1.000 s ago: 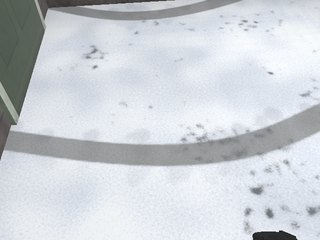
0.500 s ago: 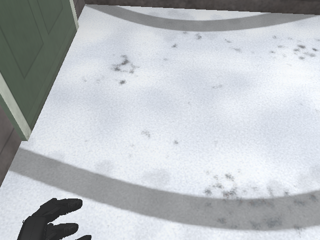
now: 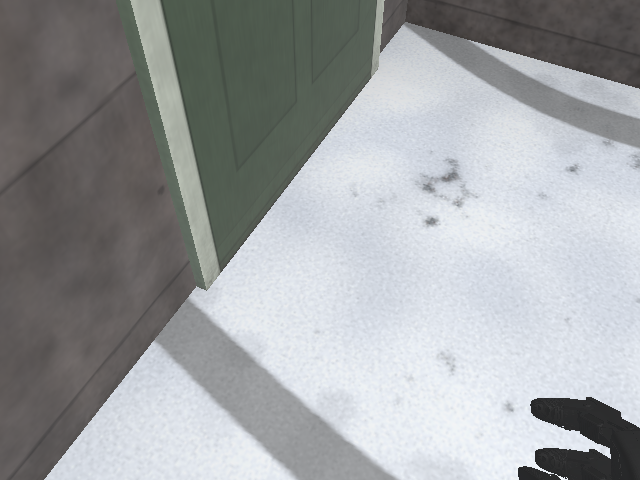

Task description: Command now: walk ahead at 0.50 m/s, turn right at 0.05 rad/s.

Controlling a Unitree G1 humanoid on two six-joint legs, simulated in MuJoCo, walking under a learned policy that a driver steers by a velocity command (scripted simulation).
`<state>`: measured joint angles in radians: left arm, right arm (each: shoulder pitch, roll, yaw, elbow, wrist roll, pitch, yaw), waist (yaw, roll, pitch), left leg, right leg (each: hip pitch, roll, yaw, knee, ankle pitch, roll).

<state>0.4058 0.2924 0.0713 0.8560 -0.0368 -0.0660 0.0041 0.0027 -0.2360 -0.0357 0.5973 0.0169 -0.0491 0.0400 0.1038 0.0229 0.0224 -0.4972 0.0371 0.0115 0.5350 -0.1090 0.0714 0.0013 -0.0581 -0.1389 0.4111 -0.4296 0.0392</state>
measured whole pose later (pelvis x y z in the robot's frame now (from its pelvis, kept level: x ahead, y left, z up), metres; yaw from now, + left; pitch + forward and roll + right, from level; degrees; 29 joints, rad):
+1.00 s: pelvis +0.40 -0.07 +0.00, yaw -32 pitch +3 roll +0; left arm 0.17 0.30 0.08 0.61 -0.01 0.04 0.03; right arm 0.12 -0.28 -0.05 0.73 -0.01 -0.02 -0.02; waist 0.01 0.00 0.00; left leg -0.41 -0.01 -0.10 0.59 -0.19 -0.05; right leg -0.37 0.16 0.20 0.58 -0.24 -0.05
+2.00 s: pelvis +0.44 -0.04 +0.02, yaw -17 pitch +2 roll -2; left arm 0.11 0.31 0.08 0.71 0.00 0.02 0.05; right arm 0.21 -0.27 -0.04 0.68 0.00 0.01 -0.02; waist -0.01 -0.04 0.05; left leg -0.22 -0.08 -0.07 0.40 -0.20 0.09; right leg -0.54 -0.03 0.07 1.02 -0.30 0.09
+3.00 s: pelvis +0.73 -0.21 +0.01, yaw -28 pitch +1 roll +1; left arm 0.28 0.29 0.03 0.72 0.00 -0.10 0.00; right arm 0.23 -0.29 -0.06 0.73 0.01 -0.07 0.04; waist -0.01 -0.02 0.05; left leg -0.31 -0.11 -0.01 0.44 -0.14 0.09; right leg -0.40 -0.01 0.06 1.18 -0.35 -0.02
